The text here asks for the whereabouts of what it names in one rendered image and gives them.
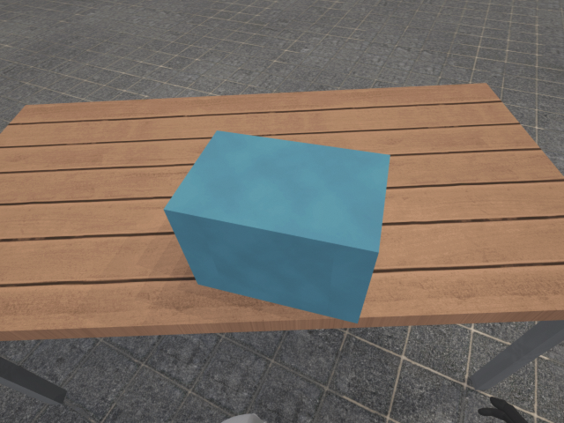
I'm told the robot right hand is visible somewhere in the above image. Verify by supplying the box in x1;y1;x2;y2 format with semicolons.
478;397;528;423

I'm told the table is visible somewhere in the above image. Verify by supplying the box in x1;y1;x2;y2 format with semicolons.
0;83;564;404

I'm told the carton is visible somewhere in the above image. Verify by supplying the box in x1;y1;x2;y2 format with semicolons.
164;130;390;323

